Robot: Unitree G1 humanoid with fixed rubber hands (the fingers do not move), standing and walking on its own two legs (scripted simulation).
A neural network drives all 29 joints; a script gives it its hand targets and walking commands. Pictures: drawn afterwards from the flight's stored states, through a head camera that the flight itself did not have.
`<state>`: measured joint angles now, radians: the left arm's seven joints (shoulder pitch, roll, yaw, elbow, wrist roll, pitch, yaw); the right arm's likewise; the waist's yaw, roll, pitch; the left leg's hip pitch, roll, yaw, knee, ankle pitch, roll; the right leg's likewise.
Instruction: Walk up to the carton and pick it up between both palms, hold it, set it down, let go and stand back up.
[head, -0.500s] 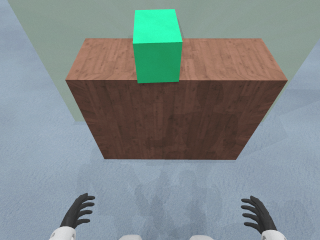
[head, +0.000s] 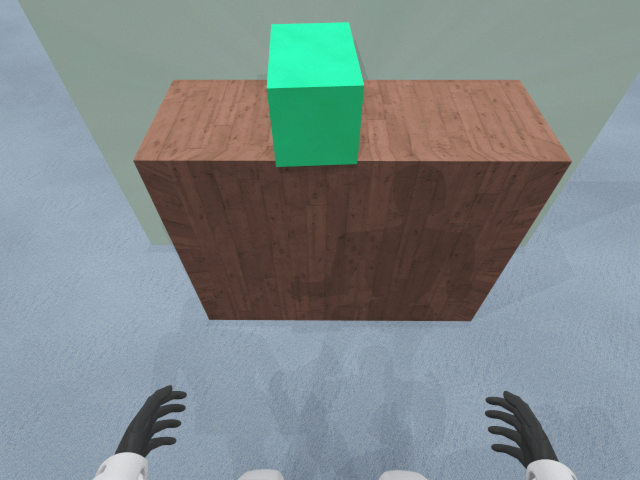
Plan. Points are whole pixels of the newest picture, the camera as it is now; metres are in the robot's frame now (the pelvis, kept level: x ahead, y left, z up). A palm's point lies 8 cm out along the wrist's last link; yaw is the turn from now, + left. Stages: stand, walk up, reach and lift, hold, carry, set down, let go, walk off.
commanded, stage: stand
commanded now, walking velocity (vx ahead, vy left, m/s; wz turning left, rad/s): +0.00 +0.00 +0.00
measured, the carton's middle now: (313, 92) +0.81 +0.04 +0.04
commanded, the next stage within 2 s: walk up in 1.96 s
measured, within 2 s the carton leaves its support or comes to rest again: neither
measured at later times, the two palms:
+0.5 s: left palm (128, 463) +0.14 +0.25 -0.07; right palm (544, 470) +0.14 -0.25 -0.07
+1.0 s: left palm (123, 477) +0.13 +0.26 -0.07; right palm (550, 477) +0.13 -0.26 -0.07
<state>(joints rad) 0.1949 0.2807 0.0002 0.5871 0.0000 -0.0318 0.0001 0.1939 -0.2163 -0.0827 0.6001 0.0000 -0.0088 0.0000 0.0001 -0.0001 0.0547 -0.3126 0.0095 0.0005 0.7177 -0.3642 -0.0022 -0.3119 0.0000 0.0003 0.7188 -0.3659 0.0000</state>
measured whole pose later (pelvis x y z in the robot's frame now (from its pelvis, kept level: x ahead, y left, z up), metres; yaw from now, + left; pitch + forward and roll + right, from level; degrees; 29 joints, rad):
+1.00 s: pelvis -0.02 +0.00 +0.00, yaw +0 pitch -3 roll +0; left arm 0.19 0.29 0.00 0.63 0.00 -0.04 0.00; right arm 0.19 -0.23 -0.08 0.60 0.00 -0.02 0.00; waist 0.00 0.00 0.05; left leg -0.31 0.01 0.00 0.68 -0.31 0.00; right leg -0.31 0.00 0.00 0.68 -0.31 0.00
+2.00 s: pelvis -0.03 +0.00 +0.01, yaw +0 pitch -2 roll +0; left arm 0.19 0.30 0.00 0.67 0.00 -0.05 0.00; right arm 0.19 -0.23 -0.08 0.60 0.00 -0.02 0.00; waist 0.00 0.00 0.05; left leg -0.31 0.01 0.00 0.63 -0.28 0.00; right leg -0.31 0.00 0.00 0.63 -0.28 0.00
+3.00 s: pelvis +0.09 +0.05 -0.01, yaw -1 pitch -5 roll -1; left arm 0.34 0.41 0.00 0.67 0.00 -0.04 0.01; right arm 0.26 -0.33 -0.09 0.60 0.00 -0.03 0.02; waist 0.06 0.00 0.09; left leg -0.36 0.05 0.01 0.81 -0.34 0.01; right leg -0.33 -0.01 0.05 0.91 -0.45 -0.01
